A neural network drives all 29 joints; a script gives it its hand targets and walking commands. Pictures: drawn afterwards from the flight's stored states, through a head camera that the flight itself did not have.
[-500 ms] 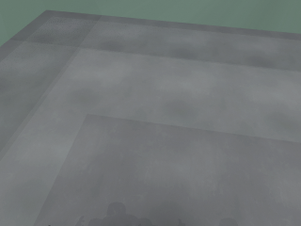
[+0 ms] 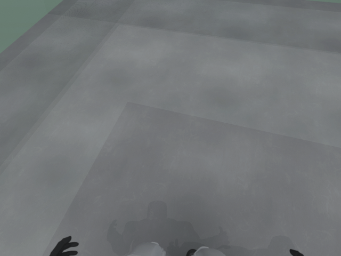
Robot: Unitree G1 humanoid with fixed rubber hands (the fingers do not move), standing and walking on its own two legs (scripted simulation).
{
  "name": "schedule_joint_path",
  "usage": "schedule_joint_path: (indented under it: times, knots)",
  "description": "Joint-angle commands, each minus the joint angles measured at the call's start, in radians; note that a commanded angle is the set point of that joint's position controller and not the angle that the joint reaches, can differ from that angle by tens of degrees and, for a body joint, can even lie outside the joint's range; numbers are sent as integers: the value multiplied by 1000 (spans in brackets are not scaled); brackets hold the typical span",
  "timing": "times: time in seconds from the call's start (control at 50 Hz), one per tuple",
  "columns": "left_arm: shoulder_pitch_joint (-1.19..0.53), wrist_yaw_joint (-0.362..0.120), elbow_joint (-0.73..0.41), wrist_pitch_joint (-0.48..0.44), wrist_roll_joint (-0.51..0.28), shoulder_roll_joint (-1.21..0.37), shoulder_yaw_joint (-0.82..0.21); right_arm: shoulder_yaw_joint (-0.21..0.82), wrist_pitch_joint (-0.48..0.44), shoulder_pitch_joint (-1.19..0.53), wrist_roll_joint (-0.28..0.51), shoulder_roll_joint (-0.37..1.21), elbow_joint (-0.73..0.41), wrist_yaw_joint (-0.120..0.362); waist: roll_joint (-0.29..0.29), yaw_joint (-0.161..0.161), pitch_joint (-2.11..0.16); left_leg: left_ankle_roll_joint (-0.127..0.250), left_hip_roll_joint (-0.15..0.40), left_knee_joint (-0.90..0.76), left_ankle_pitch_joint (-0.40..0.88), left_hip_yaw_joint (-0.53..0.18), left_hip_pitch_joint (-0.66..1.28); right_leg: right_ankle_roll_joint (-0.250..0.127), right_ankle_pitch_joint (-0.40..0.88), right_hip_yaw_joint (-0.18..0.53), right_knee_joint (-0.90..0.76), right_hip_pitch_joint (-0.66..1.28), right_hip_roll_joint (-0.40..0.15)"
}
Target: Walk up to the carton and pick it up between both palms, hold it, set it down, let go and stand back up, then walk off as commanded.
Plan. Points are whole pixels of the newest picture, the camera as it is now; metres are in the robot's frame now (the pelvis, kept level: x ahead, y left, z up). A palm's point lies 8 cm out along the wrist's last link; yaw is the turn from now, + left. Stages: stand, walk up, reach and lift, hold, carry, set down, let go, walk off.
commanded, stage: walk up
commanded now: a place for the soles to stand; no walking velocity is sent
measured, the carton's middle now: out of the picture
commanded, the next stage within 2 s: none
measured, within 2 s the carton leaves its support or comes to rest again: neither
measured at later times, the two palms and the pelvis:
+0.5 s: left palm out of the picture -0.15 +0.30 -0.11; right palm out of the picture -0.04 -0.29 -0.10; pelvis -0.17 -0.02 +0.00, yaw +14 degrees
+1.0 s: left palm out of the picture -0.44 +0.28 -0.09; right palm out of the picture -0.11 -0.27 -0.12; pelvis -0.35 -0.05 -0.02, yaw +37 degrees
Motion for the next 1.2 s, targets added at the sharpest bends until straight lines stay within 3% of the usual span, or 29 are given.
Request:
schedule_joint_path:
  times: [0.0,0.16,0.22,0.24,0.26,0.28,0.3,0.32,0.34,0.46,0.54,0.56,0.58,0.6,0.62,0.66,0.7,0.78,0.86,0.9,0.94,0.96,0.98,1.0,1.02,1.04,1.08,1.1,1.18]
  knots:
    - [50,30,-75,-21,-2,264,89,-48,-6,46,-15,-178,-90,9,-197,42,-314,7,52,-124,-34,-15,-59,-86,421,390,-188,386,-369]
    - [-46,26,-68,-16,8,282,97,-61,14,185,-10,-162,-76,57,-159,-31,-325,89,90,-359,-40,43,183,-48,-60,285,-323,141,-386]
    - [-103,22,-63,-14,0,266,85,-77,8,271,-24,-152,-48,65,-113,-99,-306,156,103,-611,92,78,301,51,-286,125,-221,-15,-282]
    - [-42,13,-45,-12,-21,223,72,-87,8,214,-36,-181,-67,63,141,-80,-251,223,241,-814,45,-172,191,85,-389,15,55,-44,-154]
    - [-130,15,-87,-19,-28,215,73,-98,12,101,-62,-280,-131,64,380,-99,-157,369,462,-940,98,-526,-7,120,-425,-36,369,-179,43]
    - [-184,16,-79,-15,-18,246,83,-105,9,11,-63,-303,-168,55,291,-70,-81,441,512,-992,52,-596,-230,101,-478,122,590,-102,40]
    - [-121,6,-47,-15,-23,262,86,-86,2,-56,-50,-243,-188,47,139,-18,-97,384,434,-929,207,-442,-185,98,-398,165,640,-64,29]
    - [-52,0,-13,-14,-35,255,90,-72,-6,-88,-47,-206,-207,36,59,15,-115,301,329,-843,417,-272,-101,99,-294,187,670,-91,39]
    - [-4,1,-2,-11,-34,256,93,-68,-12,-79,-43,-196,-221,26,35,27,-139,257,273,-795,519,-207,-29,97,-236,152,705,-119,43]
    - [-29,21,-56,-23,-45,227,72,-67,9,68,-44,-173,-241,46,114,-54,-205,244,244,-686,750,-274,324,121,-316,90,292,-153,29]
    - [118,56,-7,-35,-32,210,64,-55,19,52,-18,-146,-270,65,126,-4,-273,199,227,-674,696,-335,287,86,-151,86,-183,69,23]
    - [178,64,9,-43,-22,233,68,-49,16,41,-7,-128,-279,69,83,31,-301,150,196,-636,624,-292,194,67,-5,118,-297,210,-13]
    - [195,68,22,-48,-5,313,83,-45,8,64,1,-96,-274,73,-110,30,-310,80,103,-492,371,-186,2,32,31,265,-304,357,-157]
    - [117,64,-5,-46,8,409,106,-52,7,82,-4,-91,-275,72,-340,33,-248,3,-65,-289,-50,-22,-220,-104,126,504,-291,314,-405]
    - [35,56,-41,-43,7,426,123,-83,12,58,-45,-184,-280,53,-268,9,-236,1,78,-43,-108,-83,-161,-234,201,570,-261,150,-545]
    - [-38,58,-66,-62,-10,314,98,-81,11,114,-52,-196,-228,70,-122,-42,-215,9,58,52,9,-108,-114,-135,340,317,-221,87,-401]
    - [-20,67,-66,-71,-7,298,98,-80,15,119,-53,-173,-246,92,-155,-39,-216,1,58,98,87,-83,-150,-49,351,208,-191,102,-324]
    - [55,68,-70,-74,0,321,122,-72,17,84,-61,-169,-276,111,-172,11,-228,-26,104,48,93,-40,-242,-66,239,164,-151,210,-351]
    - [74,49,-81,-80,26,379,149,-77,13,87,-46,-179,-262,121,-277,43,-226,-12,163,-161,20,18,-152,-92,-226,185,-254,141,-401]
    - [36,37,-88,-82,38,403,157,-82,7,127,-35,-183,-236,126,-307,20,-236,9,175,-249,-37,56,-23,-81,-356,145,-279,37,-413]
    - [-35,20,-95,-77,50,404,157,-93,-5,233,-26,-180,-183,122,-312,-43,-273,32,146,-341,-37,144,146,-36,-428,53,-246,-73,-396]
    - [-42,14,-91,-69,55,393,151,-102,-12,299,-29,-183,-152,117,-238,-81,-301,44,127,-427,9,166,256,-1,-505,-13,-148,-141,-365]
    - [-29,9,-87,-60,55,352,135,-118,-20,367,-38,-198,-116,108,-73,-109,-288,62,89,-521,-16,128,328,36,-553,-87,54,-226,-296]
    - [12,-1,-88,-55,30,290,114,-141,-21,383,-56,-274,-115,94,265,-133,-212,148,222,-797,-303,-213,293,90,-532,-193,382,-373,-152]
    - [-96,-6,-144,-71,5,270,90,-143,-28,264,-72,-363,-166,93,394,-124,-100,297,426,-1047,-601,-742,24,133,-474,-54,534,-507,5]
    - [-177,-8,-131,-84,8,322,100,-136,-29,182,-63,-349,-170,92,246,-104,12,367,478,-1114,-657,-812,-177,120,-389,73,609,-414,-60]
    - [-7,-26,-42,-95,-10,331,101,-111,-46,59,-44,-267,-201,74,126,9,-74,211,313,-953,-269,-460,-43,108,-183,130,525,-326,-108]
    - [41,-26,-10,-89,-7,322,85,-111,-49,19,-39,-291,-199,58,178,43,-168,184,272,-902,-135,-393,55,112,-114,120,562,-300,-72]
    - [70,-40,1,-81,11,316,83,-90,-60,82,-24,-215,-193,52,116,15,-206,175,249,-894,-145,-409,126,135,-143,114,412,-226,-32]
